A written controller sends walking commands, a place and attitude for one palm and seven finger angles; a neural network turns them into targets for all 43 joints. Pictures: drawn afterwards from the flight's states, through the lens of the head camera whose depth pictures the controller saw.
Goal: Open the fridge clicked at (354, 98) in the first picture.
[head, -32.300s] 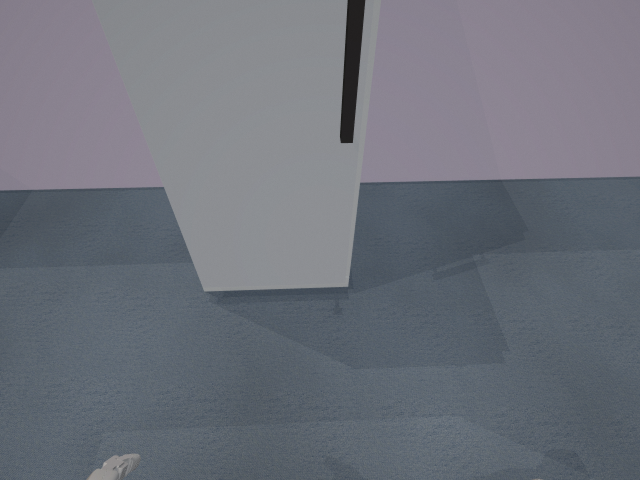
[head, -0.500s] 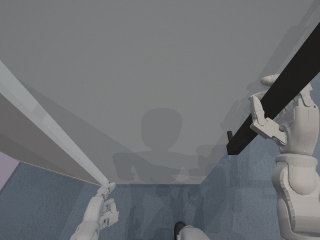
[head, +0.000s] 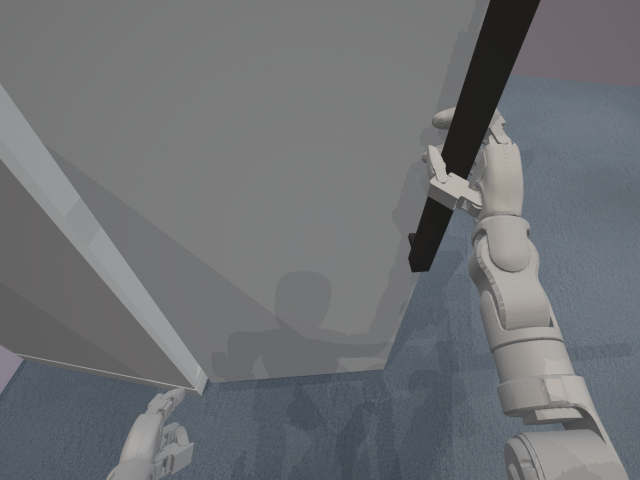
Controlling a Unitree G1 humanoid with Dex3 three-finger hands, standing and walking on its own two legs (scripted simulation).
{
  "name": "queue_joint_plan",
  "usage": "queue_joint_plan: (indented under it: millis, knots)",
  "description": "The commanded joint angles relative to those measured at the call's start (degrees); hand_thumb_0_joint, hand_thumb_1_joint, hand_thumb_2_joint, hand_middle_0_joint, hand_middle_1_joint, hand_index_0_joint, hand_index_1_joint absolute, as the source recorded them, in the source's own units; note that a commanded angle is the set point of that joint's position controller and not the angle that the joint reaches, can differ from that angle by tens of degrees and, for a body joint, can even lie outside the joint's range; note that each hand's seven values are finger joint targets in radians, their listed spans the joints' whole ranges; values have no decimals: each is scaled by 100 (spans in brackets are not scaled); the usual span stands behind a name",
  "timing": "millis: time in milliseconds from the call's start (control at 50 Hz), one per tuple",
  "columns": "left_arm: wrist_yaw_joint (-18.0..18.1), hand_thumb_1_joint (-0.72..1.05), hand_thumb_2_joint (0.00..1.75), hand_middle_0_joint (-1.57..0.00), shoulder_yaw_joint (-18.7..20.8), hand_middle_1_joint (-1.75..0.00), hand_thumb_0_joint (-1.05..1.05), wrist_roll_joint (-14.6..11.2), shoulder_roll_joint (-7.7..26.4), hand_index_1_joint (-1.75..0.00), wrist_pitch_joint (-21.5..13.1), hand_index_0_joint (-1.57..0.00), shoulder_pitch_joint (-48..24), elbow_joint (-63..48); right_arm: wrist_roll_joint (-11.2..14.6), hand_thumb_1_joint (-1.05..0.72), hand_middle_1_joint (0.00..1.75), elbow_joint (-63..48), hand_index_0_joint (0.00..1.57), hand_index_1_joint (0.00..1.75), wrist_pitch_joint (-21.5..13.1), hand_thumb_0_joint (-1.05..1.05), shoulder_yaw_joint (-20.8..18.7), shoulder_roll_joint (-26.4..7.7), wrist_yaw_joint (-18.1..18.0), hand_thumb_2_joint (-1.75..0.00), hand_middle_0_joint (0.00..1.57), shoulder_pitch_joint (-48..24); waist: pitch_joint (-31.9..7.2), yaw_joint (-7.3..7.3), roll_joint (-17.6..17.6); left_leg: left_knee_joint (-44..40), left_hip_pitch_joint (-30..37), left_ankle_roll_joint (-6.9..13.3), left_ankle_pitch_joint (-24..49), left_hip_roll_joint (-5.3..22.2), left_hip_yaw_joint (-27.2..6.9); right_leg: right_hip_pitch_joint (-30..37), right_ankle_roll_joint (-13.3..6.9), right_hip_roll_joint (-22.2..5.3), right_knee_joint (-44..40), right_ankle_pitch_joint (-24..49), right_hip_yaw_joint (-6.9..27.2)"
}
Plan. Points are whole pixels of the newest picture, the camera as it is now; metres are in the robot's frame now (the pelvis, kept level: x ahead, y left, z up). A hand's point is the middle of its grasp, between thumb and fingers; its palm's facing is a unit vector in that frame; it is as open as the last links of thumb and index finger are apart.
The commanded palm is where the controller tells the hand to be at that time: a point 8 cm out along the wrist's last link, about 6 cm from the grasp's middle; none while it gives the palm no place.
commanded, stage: stop walking and hold the door back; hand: right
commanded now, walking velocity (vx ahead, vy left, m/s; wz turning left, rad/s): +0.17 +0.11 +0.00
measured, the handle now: (447, 156) +0.46 -0.11 +0.17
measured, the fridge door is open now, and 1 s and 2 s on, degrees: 75 73 72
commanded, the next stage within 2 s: loosen the grip on the handle in 0.72 s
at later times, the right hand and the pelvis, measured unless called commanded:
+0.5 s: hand (434, 162) +0.44 -0.09 +0.17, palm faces -0.04 +1.00 -0.09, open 6.2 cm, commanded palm +0.40 -0.16 +0.16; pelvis +0.04 -0.01 +0.00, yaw +2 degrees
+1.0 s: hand (449, 171) +0.42 -0.10 +0.18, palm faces -0.05 +1.00 -0.06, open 7.7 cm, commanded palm +0.40 -0.15 +0.17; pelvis +0.02 +0.01 +0.00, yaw +0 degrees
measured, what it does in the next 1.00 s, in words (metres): stands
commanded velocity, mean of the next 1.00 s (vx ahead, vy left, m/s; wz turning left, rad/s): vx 0.02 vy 0.00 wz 0.00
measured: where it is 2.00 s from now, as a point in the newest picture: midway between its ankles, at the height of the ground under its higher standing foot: outside the picture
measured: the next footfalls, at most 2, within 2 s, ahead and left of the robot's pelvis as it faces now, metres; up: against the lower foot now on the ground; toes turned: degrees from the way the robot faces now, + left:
none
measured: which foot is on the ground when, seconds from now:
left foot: down 0.00-1.00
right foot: down 0.00-1.00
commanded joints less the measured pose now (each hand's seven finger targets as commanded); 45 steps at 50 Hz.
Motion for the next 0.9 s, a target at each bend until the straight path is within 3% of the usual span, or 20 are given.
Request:
queue_joint_plan:
  millis: [0,40,60,140,160,180,200,260,320,340,400,540,580,660,780,800,820,840,860,880]
  knots:
    - [77,90,90,-20,208,-30,0,-45,708,-30,-225,-20,-254,-593,-8,-90,140,-614,45,140,-358,0,-422,-863,80,-90,45,-2431,-1977,-111,309,-657,864,249,-1016,382,-585,-147,-204,-524,-384,-881,631]
    - [131,90,90,-20,220,-30,0,-42,681,-30,-228,-20,-177,-473,-19,-90,140,-183,45,140,-350,0,-545,-1001,61,-90,45,-2846,-1584,-104,692,-877,61,393,-2219,536,-1031,-282,-166,-396,-235,-1619,636]
    - [158,90,90,-20,213,-30,0,-37,668,-30,-244,-20,-100,-399,5,-90,140,-9,45,140,-369,0,-552,-985,64,-90,45,-2896,-1517,-107,790,-883,-129,416,-2326,561,-1047,-219,-165,-395,-213,-1569,611]
    - [196,90,90,-20,183,-30,0,-9,686,-30,-352,-20,-46,-296,39,-90,140,9,45,140,-536,0,-583,-1000,112,-90,45,-2757,-1737,-138,69,-189,122,226,-612,270,-524,129,-318,-749,-562,-121,982]
    - [198,90,90,-20,169,-30,0,-3,691,-30,-358,-20,-3,-247,19,-90,140,205,45,140,-549,0,-694,-1138,120,-90,45,-2733,-1731,-175,157,-239,250,188,-406,281,-517,15,-323,-777,-521,103,1019]
    - [207,90,90,-20,163,-30,0,-6,698,-30,-370,-20,-10,-222,-4,-90,140,359,45,140,-537,0,-757,-1235,124,-90,45,-2541,-1626,-160,-42,-198,339,168,-208,290,-467,-77,-319,-751,-600,275,1000]
    - [202,90,90,-20,162,-30,0,-2,682,-30,-367,-20,54,-203,-14,-90,140,420,45,140,-559,0,-888,-1329,128,-90,45,-2346,-1614,-190,79,-218,391,149,-118,276,-437,-95,-294,-749,-606,336,966]
    - [168,90,90,-20,204,-30,0,-13,660,-30,-405,-20,87,-278,36,-90,140,98,45,140,-648,0,-683,-976,205,-90,45,-2020,-1781,-140,581,-254,708,207,808,423,-590,47,-184,-659,-377,1065,718]
    - [116,90,90,-20,230,-30,0,-22,664,-30,-384,-20,68,-426,36,-90,140,-445,45,140,-704,0,-882,-1153,224,-90,45,-1377,-2057,-128,532,-123,1135,239,2067,525,-579,252,-74,-631,-259,1949,550]
    - [100,90,90,-20,219,-30,0,-26,627,-30,-376,-20,25,-474,54,-90,140,-602,45,140,-712,0,-779,-1004,251,-90,45,-1235,-2083,-117,552,-121,1160,243,2346,556,-607,323,-43,-618,-242,2074,503]
    - [67,90,90,-20,199,-30,0,-27,619,-30,-332,-20,-28,-608,52,-90,140,-1099,45,140,-713,0,-883,-1084,255,-90,45,-825,-2157,-108,490,-56,1327,212,2868,534,-486,443,-17,-635,-249,2577,434]
    - [37,90,90,-20,210,-30,0,-2,565,-30,-252,-20,-214,-815,23,-90,140,-1998,45,140,-700,0,-756,-908,226,-90,45,-557,-2262,-112,175,-112,1062,185,2939,487,-466,874,-25,-681,-243,2764,381]
    - [44,90,90,-20,230,-30,0,-11,591,-30,-213,-20,-197,-844,23,-90,140,-2168,45,140,-671,0,-906,-1086,199,-90,45,-414,-2319,-101,60,-97,1145,199,3132,503,-437,910,-29,-681,-196,2988,378]
    - [36,90,90,-20,209,-30,0,12,540,-30,-158,-20,-281,-916,12,-90,140,-2436,45,140,-635,0,-784,-946,196,-90,45,-342,-2387,-112,177,-139,1064,193,3320,493,-478,1072,-24,-672,-133,2977,292]
    - [80,90,90,-20,176,-30,0,14,552,-30,-100,-20,-358,-906,22,-90,140,-2400,45,140,-527,0,-561,-817,164,-90,45,-494,-2239,-109,61,-192,794,133,2759,427,-420,1108,-59,-750,-312,2693,419]
    - [-170,90,90,-20,439,-30,0,207,566,-30,-429,-20,-528,-1014,-805,-90,140,-3282,45,140,-618,0,-2602,-3813,213,-90,45,-5269,-1498,-420,1566,-404,395,96,3667,44,-711,546,-11,-436,121,2442,-91]
    - [-186,90,90,-20,390,-30,0,168,639,-30,-853,-20,212,-503,-654,-78,140,382,45,140,-19,0,-1121,-1284,551,-84,45,-3395,-3578,483,771,1149,153,313,4423,-453,120,1315,33,-122,-910,4336,512]
    - [-128,90,90,-20,417,-30,0,-58,656,-30,-919,-20,485,-397,31,-66,140,-748,45,140,-76,0,-1148,-777,628,-78,45,-1890,-3321,107,-149,1051,-828,219,2358,-427,230,2255,293,-406,-606,5728,592]
    - [-203,90,90,-20,361,-30,0,17,712,-30,-822,-20,584,-450,236,-54,140,-1274,45,140,-81,0,-844,-369,885,-73,45,-1423,-3955,-64,-1093,776,-1109,186,1307,-376,133,3049,695,-587,-280,6506,782]
    - [-231,90,90,-20,363,-30,0,78,728,-30,-783,-20,415,-432,440,-42,140,-1067,45,140,-72,0,-1107,-605,1015,-67,45,-1512,-3850,-184,-1840,684,-1224,235,943,-214,-71,3285,818,-499,-57,6278,625]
